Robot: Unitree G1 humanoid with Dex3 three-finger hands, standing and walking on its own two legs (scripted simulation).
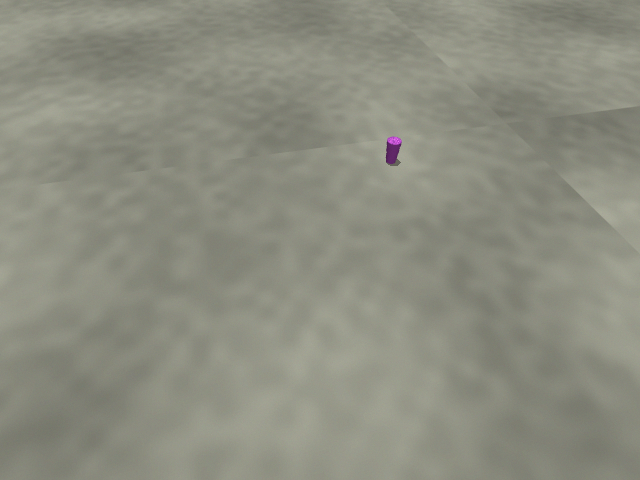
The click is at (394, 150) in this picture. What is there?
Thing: tapered cup
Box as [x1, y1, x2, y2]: [386, 137, 401, 163]
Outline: 397,137 389,137 387,139 386,161 389,163 393,163 395,161 401,140
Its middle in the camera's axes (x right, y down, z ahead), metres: +0.37 -0.48 +2.02
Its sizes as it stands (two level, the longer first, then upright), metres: 0.074 0.074 0.128
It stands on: the floor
